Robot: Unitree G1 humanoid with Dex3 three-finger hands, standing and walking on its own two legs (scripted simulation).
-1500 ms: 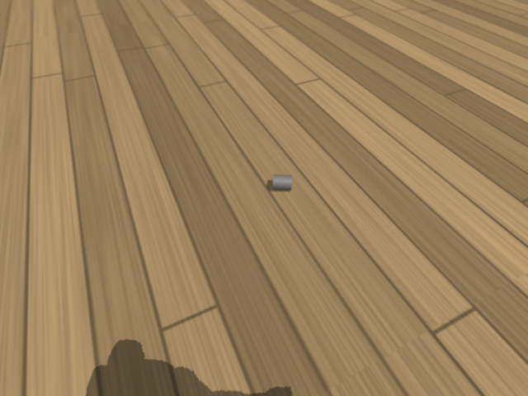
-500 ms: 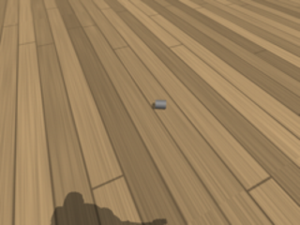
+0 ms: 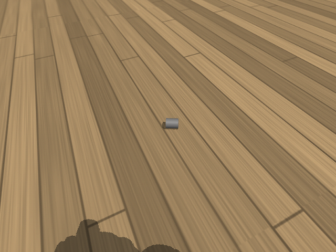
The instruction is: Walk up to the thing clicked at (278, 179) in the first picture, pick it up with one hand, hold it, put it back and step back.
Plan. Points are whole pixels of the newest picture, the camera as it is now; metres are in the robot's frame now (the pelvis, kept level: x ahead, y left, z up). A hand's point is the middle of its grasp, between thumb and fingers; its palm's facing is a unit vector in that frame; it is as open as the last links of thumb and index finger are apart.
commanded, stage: walk up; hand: left
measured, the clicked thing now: (172, 123) +1.18 +0.04 -0.71
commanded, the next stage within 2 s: none
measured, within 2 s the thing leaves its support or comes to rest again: neither
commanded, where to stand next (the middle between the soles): +0.84 -0.21 m, yaw +2 degrees
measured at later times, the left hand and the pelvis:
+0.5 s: hand (102, 206) +0.28 +0.23 -0.13, palm faces -0.08 -0.95 -0.31, open 7.4 cm; pelvis +0.20 -0.04 +0.01, yaw -1 degrees
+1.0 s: hand (140, 158) +0.45 +0.14 -0.13, palm faces -0.01 -0.94 -0.34, open 7.4 cm; pelvis +0.42 -0.14 +0.01, yaw +0 degrees
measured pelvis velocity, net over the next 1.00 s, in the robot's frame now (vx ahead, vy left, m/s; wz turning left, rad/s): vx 0.42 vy -0.14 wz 0.00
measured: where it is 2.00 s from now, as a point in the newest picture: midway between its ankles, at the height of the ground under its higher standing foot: (210, 171)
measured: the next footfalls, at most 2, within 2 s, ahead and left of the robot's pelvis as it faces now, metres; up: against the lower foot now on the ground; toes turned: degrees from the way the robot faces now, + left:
left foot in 0.26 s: +0.23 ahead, +0.10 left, +0.00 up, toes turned +6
right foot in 0.64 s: +0.42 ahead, -0.23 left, +0.00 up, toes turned -6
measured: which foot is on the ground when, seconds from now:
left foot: up 0.00-0.24, down 0.26-0.66, up 0.68-1.00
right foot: down 0.00-0.26, up 0.28-0.62, down 0.64-1.00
